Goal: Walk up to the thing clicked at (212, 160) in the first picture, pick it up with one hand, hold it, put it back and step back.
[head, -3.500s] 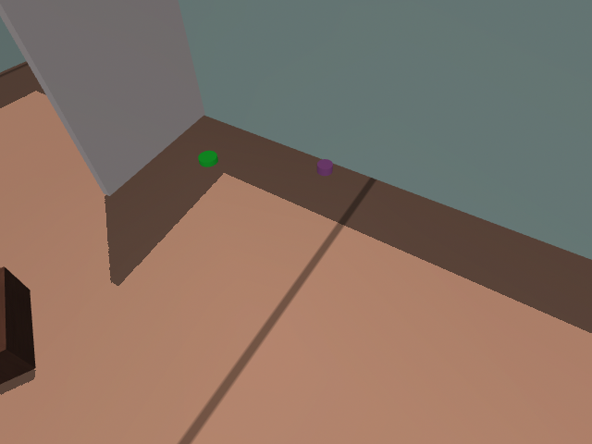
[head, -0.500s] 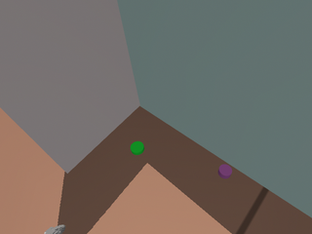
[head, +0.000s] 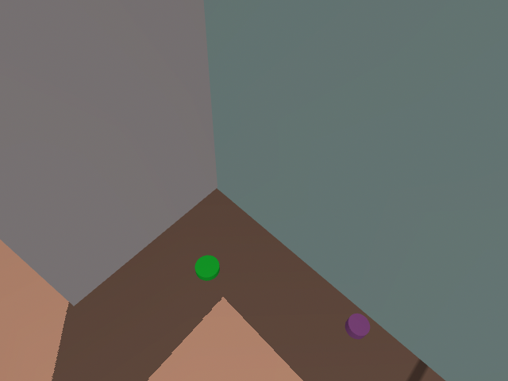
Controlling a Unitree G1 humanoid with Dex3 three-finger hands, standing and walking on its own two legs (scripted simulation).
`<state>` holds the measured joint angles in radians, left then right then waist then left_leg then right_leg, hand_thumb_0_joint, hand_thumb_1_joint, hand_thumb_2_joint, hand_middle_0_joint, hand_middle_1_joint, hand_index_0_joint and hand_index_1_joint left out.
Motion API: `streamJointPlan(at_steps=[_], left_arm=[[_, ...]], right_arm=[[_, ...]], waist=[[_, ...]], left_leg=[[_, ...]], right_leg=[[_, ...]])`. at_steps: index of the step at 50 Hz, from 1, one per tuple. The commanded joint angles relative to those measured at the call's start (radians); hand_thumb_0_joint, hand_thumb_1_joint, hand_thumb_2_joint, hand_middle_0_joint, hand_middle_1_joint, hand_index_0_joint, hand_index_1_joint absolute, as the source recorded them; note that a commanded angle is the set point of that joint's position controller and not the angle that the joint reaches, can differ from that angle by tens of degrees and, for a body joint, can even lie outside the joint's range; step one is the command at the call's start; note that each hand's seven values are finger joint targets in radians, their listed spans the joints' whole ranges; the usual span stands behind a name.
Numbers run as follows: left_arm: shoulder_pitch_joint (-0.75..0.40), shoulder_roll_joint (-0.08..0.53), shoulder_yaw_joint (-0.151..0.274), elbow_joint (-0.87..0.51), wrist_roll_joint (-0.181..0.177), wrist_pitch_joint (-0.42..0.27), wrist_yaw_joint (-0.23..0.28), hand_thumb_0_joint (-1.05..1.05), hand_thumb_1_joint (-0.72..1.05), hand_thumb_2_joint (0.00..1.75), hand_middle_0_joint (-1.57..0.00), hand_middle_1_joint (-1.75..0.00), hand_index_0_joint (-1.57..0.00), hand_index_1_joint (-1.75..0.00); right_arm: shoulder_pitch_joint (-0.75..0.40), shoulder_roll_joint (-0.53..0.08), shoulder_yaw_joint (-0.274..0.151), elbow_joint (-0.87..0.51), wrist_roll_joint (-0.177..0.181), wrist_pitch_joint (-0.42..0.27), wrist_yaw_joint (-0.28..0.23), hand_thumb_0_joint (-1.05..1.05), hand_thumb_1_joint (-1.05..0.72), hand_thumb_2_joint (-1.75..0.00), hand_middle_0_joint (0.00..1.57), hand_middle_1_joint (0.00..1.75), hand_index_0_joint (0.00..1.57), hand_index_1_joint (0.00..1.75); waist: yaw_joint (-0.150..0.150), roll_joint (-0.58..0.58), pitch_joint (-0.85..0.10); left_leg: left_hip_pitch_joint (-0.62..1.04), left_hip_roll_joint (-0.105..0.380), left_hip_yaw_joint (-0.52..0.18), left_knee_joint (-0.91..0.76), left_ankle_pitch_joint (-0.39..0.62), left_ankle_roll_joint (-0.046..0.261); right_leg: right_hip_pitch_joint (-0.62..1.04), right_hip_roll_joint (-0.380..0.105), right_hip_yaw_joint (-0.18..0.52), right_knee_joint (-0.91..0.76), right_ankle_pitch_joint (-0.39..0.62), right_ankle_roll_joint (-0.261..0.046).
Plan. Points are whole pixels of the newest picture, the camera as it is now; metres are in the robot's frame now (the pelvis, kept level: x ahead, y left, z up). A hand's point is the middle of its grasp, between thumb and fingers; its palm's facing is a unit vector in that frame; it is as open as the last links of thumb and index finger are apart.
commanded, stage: walk up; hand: left
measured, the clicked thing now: (207, 267) +0.66 +0.20 -0.74
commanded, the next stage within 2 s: none
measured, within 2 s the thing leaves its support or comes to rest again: neither
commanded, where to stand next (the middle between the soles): +0.27 -0.01 m, yaw +0 degrees
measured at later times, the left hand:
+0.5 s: hand (122, 348) +0.20 +0.24 -0.11, palm faces -0.05 -0.89 -0.45, open 7.4 cm
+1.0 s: hand (121, 356) +0.20 +0.26 -0.16, palm faces -0.03 -0.94 -0.33, open 7.4 cm
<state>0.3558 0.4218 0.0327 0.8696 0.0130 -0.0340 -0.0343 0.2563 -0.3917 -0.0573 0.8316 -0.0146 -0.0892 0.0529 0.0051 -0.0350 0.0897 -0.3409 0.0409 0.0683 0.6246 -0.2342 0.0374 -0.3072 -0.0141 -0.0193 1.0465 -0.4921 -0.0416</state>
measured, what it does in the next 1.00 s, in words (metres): walks ahead: right foot, then left foot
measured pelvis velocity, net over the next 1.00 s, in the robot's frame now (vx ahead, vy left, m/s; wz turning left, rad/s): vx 0.14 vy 0.00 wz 0.00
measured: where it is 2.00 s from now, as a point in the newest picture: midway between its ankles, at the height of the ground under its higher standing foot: outside the picture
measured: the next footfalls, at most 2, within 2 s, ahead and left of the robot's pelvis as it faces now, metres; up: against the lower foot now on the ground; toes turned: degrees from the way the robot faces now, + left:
right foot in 0.34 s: +0.20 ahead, -0.15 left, +0.00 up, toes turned -2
left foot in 0.68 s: +0.25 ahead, +0.12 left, +0.00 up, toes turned +1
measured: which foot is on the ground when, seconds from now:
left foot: down 0.00-0.36, up 0.38-0.66, down 0.68-1.00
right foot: up 0.00-0.32, down 0.34-1.00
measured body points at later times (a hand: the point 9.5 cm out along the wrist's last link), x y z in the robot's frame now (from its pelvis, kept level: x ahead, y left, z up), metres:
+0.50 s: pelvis +0.13 -0.03 +0.00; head +0.15 -0.07 +0.45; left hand +0.20 +0.29 -0.08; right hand +0.19 -0.35 -0.13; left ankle +0.12 +0.11 -0.67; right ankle +0.18 -0.16 -0.73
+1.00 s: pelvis +0.14 +0.00 +0.00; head +0.15 +0.02 +0.45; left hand +0.20 +0.31 -0.14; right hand +0.25 -0.30 -0.11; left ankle +0.21 +0.12 -0.73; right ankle +0.16 -0.15 -0.72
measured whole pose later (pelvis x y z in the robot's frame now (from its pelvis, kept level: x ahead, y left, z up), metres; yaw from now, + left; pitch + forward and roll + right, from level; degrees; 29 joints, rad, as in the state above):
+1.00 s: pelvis +0.14 +0.00 +0.00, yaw +0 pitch -3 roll -2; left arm 0.17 0.38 -0.01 1.05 0.01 -0.01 -0.01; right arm 0.10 -0.36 0.00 1.02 0.00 -0.01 0.02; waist 0.01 -0.01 0.07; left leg -0.34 0.04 0.01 0.60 -0.21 0.00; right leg -0.24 -0.03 -0.02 0.56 -0.27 0.03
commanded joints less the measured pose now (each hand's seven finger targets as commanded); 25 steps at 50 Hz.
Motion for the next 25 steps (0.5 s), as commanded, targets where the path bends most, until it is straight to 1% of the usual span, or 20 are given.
streamJointPlan(at_steps=[1, 3, 5, 7, 8, 11, 12, 13, 14, 15, 16, 17, 18, 19, 20, 21, 22, 23, 24, 25], left_arm=[[0.042, 0.211, 0.068, -0.067, -0.018, -0.031, 0.009, 0.0, 0.9, 0.9, -0.2, -0.3, -0.2, -0.3], [0.074, 0.191, 0.067, -0.049, -0.016, -0.021, -0.001, 0.0, 0.9, 0.9, -0.2, -0.3, -0.2, -0.3], [0.065, 0.178, 0.064, -0.049, -0.014, -0.019, -0.01, 0.0, 0.9, 0.9, -0.2, -0.3, -0.2, -0.3], [0.018, 0.177, 0.068, -0.063, -0.007, -0.023, -0.017, 0.0, 0.9, 0.9, -0.2, -0.3, -0.2, -0.3], [-0.02, 0.174, 0.068, -0.072, -0.004, -0.027, -0.02, 0.0, 0.9, 0.9, -0.2, -0.3, -0.2, -0.3], [-0.049, 0.175, 0.074, -0.068, -0.003, -0.039, -0.019, 0.0, 0.9, 0.9, -0.2, -0.3, -0.2, -0.3], [-0.043, 0.174, 0.077, -0.064, -0.004, -0.045, -0.017, 0.0, 0.9, 0.9, -0.2, -0.3, -0.2, -0.3], [-0.014, 0.176, 0.078, -0.05, -0.003, -0.05, -0.013, 0.0, 0.9, 0.9, -0.2, -0.3, -0.2, -0.3], [0.008, 0.174, 0.078, -0.037, -0.001, -0.057, -0.01, 0.0, 0.9, 0.9, -0.2, -0.3, -0.2, -0.3], [0.053, 0.181, 0.084, -0.018, 0.001, -0.063, -0.004, 0.0, 0.9, 0.9, -0.2, -0.3, -0.2, -0.3], [0.121, 0.212, 0.098, -0.002, 0.005, -0.074, 0.008, 0.0, 0.9, 0.9, -0.2, -0.3, -0.2, -0.3], [0.121, 0.269, 0.104, -0.004, 0.014, -0.081, 0.031, 0.0, 0.9, 0.9, -0.2, -0.3, -0.2, -0.3], [0.074, 0.301, 0.102, -0.042, 0.005, -0.083, 0.036, 0.0, 0.9, 0.9, -0.2, -0.3, -0.2, -0.3], [0.036, 0.33, 0.103, -0.053, -0.009, -0.071, 0.035, 0.0, 0.9, 0.9, -0.2, -0.3, -0.2, -0.3], [0.027, 0.313, 0.099, -0.058, -0.013, -0.065, 0.038, 0.0, 0.9, 0.9, -0.2, -0.3, -0.2, -0.3], [0.013, 0.287, 0.092, -0.056, -0.017, -0.063, 0.04, 0.0, 0.9, 0.9, -0.2, -0.3, -0.2, -0.3], [-0.018, 0.263, 0.081, -0.062, -0.015, -0.061, 0.045, 0.0, 0.9, 0.9, -0.2, -0.3, -0.2, -0.3], [-0.052, 0.257, 0.074, -0.067, -0.014, -0.059, 0.048, 0.0, 0.9, 0.9, -0.2, -0.3, -0.2, -0.3], [-0.048, 0.242, 0.068, -0.065, -0.01, -0.058, 0.05, 0.0, 0.9, 0.9, -0.2, -0.3, -0.2, -0.3], [-0.055, 0.243, 0.063, -0.068, -0.004, -0.057, 0.051, 0.0, 0.9, 0.9, -0.2, -0.3, -0.2, -0.3]], right_arm=[[0.087, -0.258, -0.068, -0.054, 0.02, -0.011, -0.034, 0.0, -0.9, -0.9, 0.2, 0.3, 0.2, 0.3], [0.061, -0.261, -0.067, -0.061, 0.017, -0.017, -0.033, 0.0, -0.9, -0.9, 0.2, 0.3, 0.2, 0.3], [0.039, -0.262, -0.07, -0.079, 0.011, -0.014, -0.03, 0.0, -0.9, -0.9, 0.2, 0.3, 0.2, 0.3], [0.047, -0.276, -0.073, -0.084, 0.007, -0.013, -0.026, 0.0, -0.9, -0.9, 0.2, 0.3, 0.2, 0.3], [0.056, -0.283, -0.077, -0.083, 0.005, -0.012, -0.024, 0.0, -0.9, -0.9, 0.2, 0.3, 0.2, 0.3], [0.054, -0.291, -0.078, -0.087, 0.002, -0.004, -0.017, 0.0, -0.9, -0.9, 0.2, 0.3, 0.2, 0.3], [0.037, -0.289, -0.077, -0.095, 0.004, 0.0, -0.016, 0.0, -0.9, -0.9, 0.2, 0.3, 0.2, 0.3], [0.022, -0.289, -0.077, -0.101, 0.006, 0.006, -0.015, 0.0, -0.9, -0.9, 0.2, 0.3, 0.2, 0.3], [0.016, -0.277, -0.073, -0.107, 0.007, 0.012, -0.013, 0.0, -0.9, -0.9, 0.2, 0.3, 0.2, 0.3], [0.013, -0.255, -0.064, -0.11, 0.008, 0.019, -0.011, 0.0, -0.9, -0.9, 0.2, 0.3, 0.2, 0.3], [0.045, -0.207, -0.048, -0.11, 0.009, 0.023, -0.012, 0.0, -0.9, -0.9, 0.2, 0.3, 0.2, 0.3], [0.083, -0.115, -0.015, -0.108, 0.021, 0.027, -0.023, 0.0, -0.9, -0.9, 0.2, 0.3, 0.2, 0.3], [0.133, -0.101, -0.007, -0.096, 0.017, 0.04, -0.028, 0.0, -0.9, -0.9, 0.2, 0.3, 0.2, 0.3], [0.108, -0.207, -0.036, -0.08, 0.009, 0.053, -0.044, 0.0, -0.9, -0.9, 0.2, 0.3, 0.2, 0.3], [0.083, -0.23, -0.045, -0.069, 0.008, 0.055, -0.05, 0.0, -0.9, -0.9, 0.2, 0.3, 0.2, 0.3], [0.066, -0.229, -0.047, -0.054, 0.014, 0.057, -0.05, 0.0, -0.9, -0.9, 0.2, 0.3, 0.2, 0.3], [0.082, -0.222, -0.05, -0.038, 0.023, 0.06, -0.046, 0.0, -0.9, -0.9, 0.2, 0.3, 0.2, 0.3], [0.109, -0.211, -0.048, -0.021, 0.024, 0.065, -0.043, 0.0, -0.9, -0.9, 0.2, 0.3, 0.2, 0.3], [0.107, -0.204, -0.044, -0.013, 0.022, 0.068, -0.04, 0.0, -0.9, -0.9, 0.2, 0.3, 0.2, 0.3], [0.105, -0.195, -0.043, -0.009, 0.018, 0.073, -0.038, 0.0, -0.9, -0.9, 0.2, 0.3, 0.2, 0.3]], waist=[[-0.019, 0.134, -0.021], [0.0, 0.167, -0.019], [-0.002, 0.202, -0.001], [-0.018, 0.219, 0.011], [-0.034, 0.215, 0.011], [-0.032, 0.214, 0.007], [-0.018, 0.21, 0.006], [-0.001, 0.191, -0.012], [0.011, 0.146, -0.033], [0.034, 0.102, -0.059], [0.068, -0.006, -0.115], [0.068, -0.218, -0.135], [0.027, -0.247, -0.099], [0.041, -0.165, -0.062], [0.04, -0.155, -0.039], [0.035, -0.112, -0.022], [0.014, -0.106, -0.031], [-0.004, -0.137, -0.05], [-0.001, -0.148, -0.068], [0.0, -0.155, -0.084]], left_leg=[[0.217, 0.246, -0.301, -0.335, 0.128, 0.165], [0.118, 0.201, -0.212, -0.349, 0.115, 0.154], [0.11, 0.179, -0.162, -0.373, 0.009, 0.17], [0.114, 0.201, -0.175, -0.387, -0.055, 0.203], [0.108, 0.201, -0.174, -0.382, -0.072, 0.206], [0.072, 0.195, -0.166, -0.353, -0.083, 0.193], [0.043, 0.207, -0.181, -0.325, -0.072, 0.188], [0.038, 0.204, -0.169, -0.282, -0.055, 0.182], [0.032, 0.174, -0.136, -0.209, -0.025, 0.164], [0.013, 0.139, -0.103, -0.12, -0.004, 0.139], [-0.019, 0.105, -0.075, 0.062, 0.042, 0.11], [-0.099, 0.016, 0.003, 0.296, -0.027, 0.047], [-0.233, -0.071, -0.039, 0.396, -0.296, -0.007], [-0.225, -0.029, -0.087, 0.454, -0.348, -0.004], [-0.236, -0.003, -0.104, 0.485, -0.355, -0.006], [-0.226, 0.01, -0.144, 0.481, -0.324, -0.011], [-0.193, 0.02, -0.149, 0.457, -0.281, -0.01], [-0.165, 0.018, -0.123, 0.43, -0.233, -0.015], [-0.146, 0.004, -0.111, 0.399, -0.201, -0.018], [-0.111, 0.001, -0.101, 0.374, -0.185, -0.022]], right_leg=[[-0.266, -0.069, 0.111, 0.067, 0.101, -0.008], [-0.186, -0.067, 0.071, 0.015, 0.167, 0.015], [-0.188, -0.078, 0.04, -0.09, 0.206, 0.037], [-0.198, -0.097, 0.017, -0.182, 0.219, 0.051], [-0.188, -0.099, 0.008, -0.243, 0.226, 0.049], [-0.103, -0.083, -0.008, -0.354, 0.276, 0.043], [-0.055, -0.069, -0.013, -0.378, 0.269, 0.034], [-0.007, -0.06, -0.018, -0.415, 0.288, 0.032], [0.059, -0.033, -0.049, -0.48, 0.323, 0.033], [0.144, -0.001, -0.075, -0.516, 0.342, 0.034], [0.276, -0.01, -0.029, -0.565, 0.295, 0.016], [0.294, -0.192, 0.229, -0.681, 0.354, -0.031], [0.299, -0.388, 0.543, -0.755, 0.42, -0.117], [0.225, -0.43, 0.58, -0.738, 0.401, -0.227], [0.193, -0.419, 0.55, -0.73, 0.443, -0.259], [0.158, -0.371, 0.433, -0.721, 0.49, -0.233], [0.138, -0.311, 0.316, -0.701, 0.507, -0.192], [0.123, -0.265, 0.231, -0.687, 0.507, -0.168], [0.125, -0.238, 0.194, -0.666, 0.562, -0.154], [0.098, -0.223, 0.16, -0.653, 0.596, -0.155]])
